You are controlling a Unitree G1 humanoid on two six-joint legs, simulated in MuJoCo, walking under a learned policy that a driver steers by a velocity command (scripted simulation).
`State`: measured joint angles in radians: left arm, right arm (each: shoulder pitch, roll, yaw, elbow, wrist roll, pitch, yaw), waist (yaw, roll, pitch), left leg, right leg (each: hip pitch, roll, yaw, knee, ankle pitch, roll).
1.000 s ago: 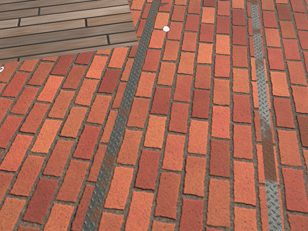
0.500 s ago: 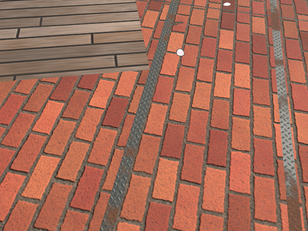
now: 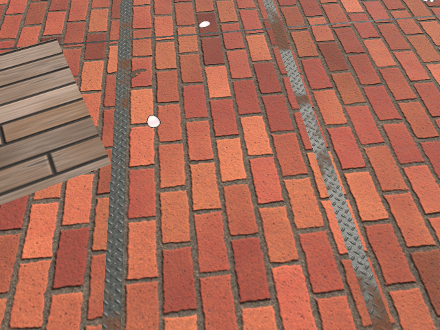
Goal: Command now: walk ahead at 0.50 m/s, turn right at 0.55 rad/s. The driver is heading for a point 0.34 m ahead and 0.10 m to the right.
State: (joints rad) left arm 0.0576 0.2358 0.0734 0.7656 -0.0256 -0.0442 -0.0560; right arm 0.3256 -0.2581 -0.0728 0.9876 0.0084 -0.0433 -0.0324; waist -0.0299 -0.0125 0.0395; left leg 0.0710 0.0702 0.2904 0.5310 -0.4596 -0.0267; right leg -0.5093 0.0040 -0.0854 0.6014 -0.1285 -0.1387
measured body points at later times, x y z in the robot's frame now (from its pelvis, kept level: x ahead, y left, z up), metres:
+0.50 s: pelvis +0.26 +0.01 +0.01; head +0.30 +0.00 +0.46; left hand +0.39 +0.27 -0.11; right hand +0.41 -0.27 -0.08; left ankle +0.41 +0.08 -0.71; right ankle +0.12 -0.08 -0.69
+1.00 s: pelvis +0.34 -0.02 +0.02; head +0.34 -0.03 +0.47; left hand +0.46 +0.21 -0.11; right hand +0.38 -0.30 -0.12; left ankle +0.41 +0.08 -0.71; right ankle +0.28 -0.14 -0.71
